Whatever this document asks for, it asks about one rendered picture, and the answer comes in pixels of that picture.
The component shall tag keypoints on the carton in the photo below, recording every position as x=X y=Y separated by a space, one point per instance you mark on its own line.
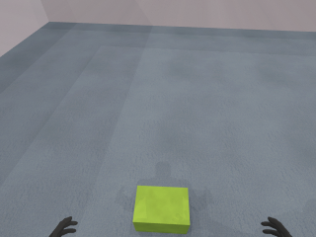
x=161 y=210

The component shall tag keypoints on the robot left hand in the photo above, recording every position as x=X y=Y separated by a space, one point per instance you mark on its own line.
x=60 y=231

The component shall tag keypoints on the robot right hand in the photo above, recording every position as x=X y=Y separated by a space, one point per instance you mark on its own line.
x=275 y=224

